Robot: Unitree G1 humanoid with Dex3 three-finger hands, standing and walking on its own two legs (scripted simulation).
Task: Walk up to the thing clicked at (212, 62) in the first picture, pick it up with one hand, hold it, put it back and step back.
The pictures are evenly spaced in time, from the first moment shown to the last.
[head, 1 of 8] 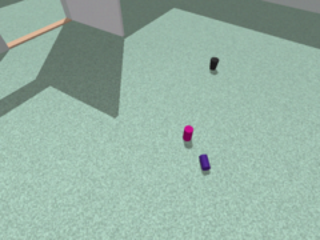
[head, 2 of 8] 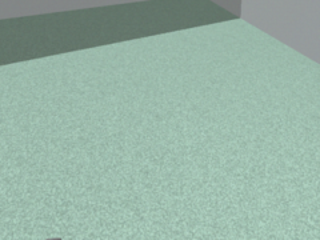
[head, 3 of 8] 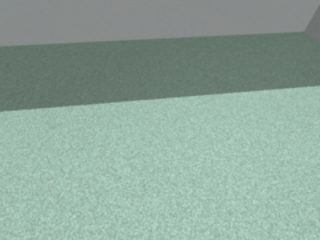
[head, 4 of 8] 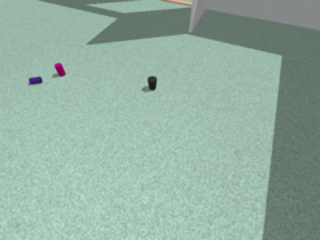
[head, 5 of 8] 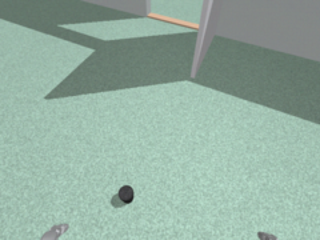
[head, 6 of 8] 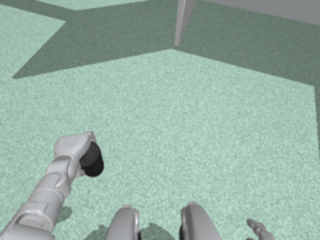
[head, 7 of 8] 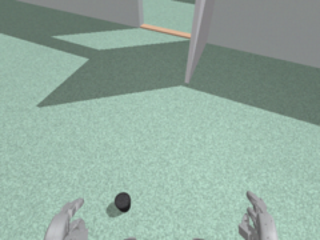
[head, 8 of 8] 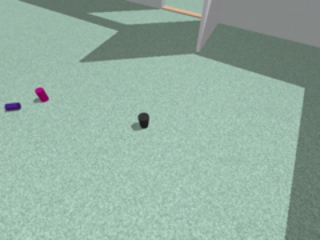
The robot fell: no
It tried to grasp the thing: yes
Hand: left
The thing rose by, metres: 0.64
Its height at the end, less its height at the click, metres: +0.00
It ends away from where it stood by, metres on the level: 0.01
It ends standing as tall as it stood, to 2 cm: yes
